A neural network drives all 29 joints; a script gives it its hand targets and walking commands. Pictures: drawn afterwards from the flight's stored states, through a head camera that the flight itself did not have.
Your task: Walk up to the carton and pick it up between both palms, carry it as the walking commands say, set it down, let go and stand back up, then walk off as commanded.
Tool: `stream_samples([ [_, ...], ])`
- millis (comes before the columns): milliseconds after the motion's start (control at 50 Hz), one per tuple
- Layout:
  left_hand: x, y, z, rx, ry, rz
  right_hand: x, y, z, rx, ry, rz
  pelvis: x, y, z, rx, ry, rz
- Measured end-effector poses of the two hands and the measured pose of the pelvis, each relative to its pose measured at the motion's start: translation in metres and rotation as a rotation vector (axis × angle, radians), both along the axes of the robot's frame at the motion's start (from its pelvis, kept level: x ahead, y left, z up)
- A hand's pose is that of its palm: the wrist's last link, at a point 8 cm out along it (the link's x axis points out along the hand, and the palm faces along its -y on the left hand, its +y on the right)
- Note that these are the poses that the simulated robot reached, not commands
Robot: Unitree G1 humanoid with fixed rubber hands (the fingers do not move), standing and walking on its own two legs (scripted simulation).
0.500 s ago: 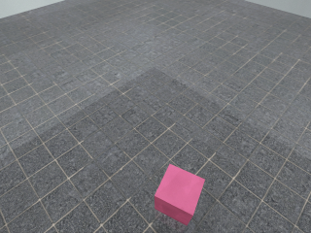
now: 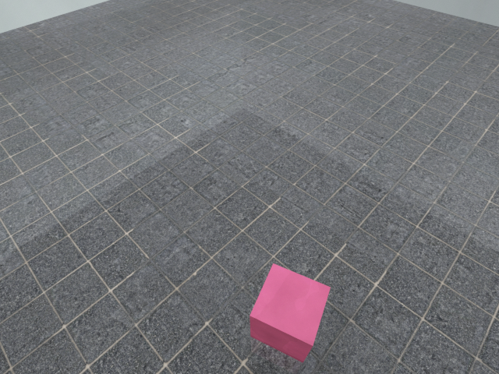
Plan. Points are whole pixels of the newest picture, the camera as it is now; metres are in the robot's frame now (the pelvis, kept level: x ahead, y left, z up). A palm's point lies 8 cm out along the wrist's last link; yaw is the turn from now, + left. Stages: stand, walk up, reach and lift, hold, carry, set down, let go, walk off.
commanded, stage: stand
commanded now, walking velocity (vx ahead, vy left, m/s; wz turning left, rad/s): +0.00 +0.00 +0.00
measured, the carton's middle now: (288, 313) +0.41 -0.11 -0.66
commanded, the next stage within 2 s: none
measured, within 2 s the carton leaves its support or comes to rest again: neither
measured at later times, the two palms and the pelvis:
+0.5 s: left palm out of the picture -0.01 +0.23 -0.15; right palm out of the picture +0.00 -0.21 -0.15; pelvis +0.01 +0.01 +0.00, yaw +0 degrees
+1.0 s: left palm out of the picture +0.08 +0.30 -0.12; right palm out of the picture +0.07 -0.29 -0.12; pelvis +0.01 +0.01 +0.00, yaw -1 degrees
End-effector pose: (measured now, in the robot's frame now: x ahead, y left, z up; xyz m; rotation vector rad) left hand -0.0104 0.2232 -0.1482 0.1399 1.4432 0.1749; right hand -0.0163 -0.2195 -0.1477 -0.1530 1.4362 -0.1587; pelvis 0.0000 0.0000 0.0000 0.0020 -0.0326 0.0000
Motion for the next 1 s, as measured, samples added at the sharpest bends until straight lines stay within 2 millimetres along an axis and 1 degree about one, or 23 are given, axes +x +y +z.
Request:
stream_samples([
  [140, -0.003, -0.001, -0.001, -0.005, 0.016, 0.01, -0.001, 0.007, -0.001, 0.008, 0.005, -0.005, 0.003, 0.003, -0.001, 0.001, 0.003, -0.001],
  [320, -0.006, -0.002, -0.002, -0.012, 0.034, 0.018, 0.004, 0.012, -0.001, 0.01, 0.0, -0.007, 0.009, 0.006, -0.001, 0.0, 0.006, -0.003],
  [440, -0.003, 0.0, -0.002, -0.01, 0.032, 0.019, 0.009, 0.013, -0.001, 0.008, -0.007, -0.008, 0.012, 0.008, -0.002, 0.0, 0.006, -0.005],
  [520, 0.002, 0.007, -0.002, 0.003, 0.018, 0.015, 0.016, 0.009, 0.0, -0.006, -0.027, -0.008, 0.014, 0.009, -0.002, 0.0, 0.004, -0.007],
  [660, 0.023, 0.028, 0.002, 0.047, -0.041, -0.008, 0.033, -0.01, 0.004, -0.053, -0.08, 0.003, 0.013, 0.01, -0.003, -0.001, -0.002, -0.01],
  [840, 0.065, 0.058, 0.014, 0.11, -0.16, -0.063, 0.064, -0.045, 0.016, -0.125, -0.172, 0.044, 0.01, 0.01, -0.003, -0.001, -0.017, -0.014],
  [920, 0.082, 0.068, 0.021, 0.132, -0.205, -0.086, 0.078, -0.057, 0.023, -0.149, -0.211, 0.062, 0.009, 0.009, -0.003, -0.001, -0.02, -0.015],
  [1000, 0.094, 0.075, 0.028, 0.149, -0.238, -0.105, 0.09, -0.066, 0.028, -0.165, -0.24, 0.076, 0.008, 0.008, -0.002, -0.001, -0.021, -0.016],
])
